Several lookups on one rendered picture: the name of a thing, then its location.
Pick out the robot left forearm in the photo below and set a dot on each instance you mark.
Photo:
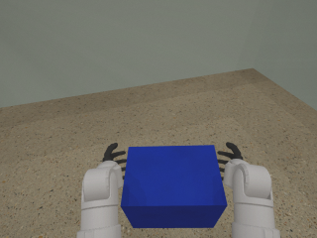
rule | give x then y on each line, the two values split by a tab
99	200

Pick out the robot left hand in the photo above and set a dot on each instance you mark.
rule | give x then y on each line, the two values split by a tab
109	156

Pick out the robot right hand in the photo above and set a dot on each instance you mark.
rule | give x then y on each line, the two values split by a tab
237	155

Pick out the carton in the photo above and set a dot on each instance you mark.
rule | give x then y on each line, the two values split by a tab
173	187

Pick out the robot right forearm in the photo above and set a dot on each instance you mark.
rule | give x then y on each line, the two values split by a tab
252	195

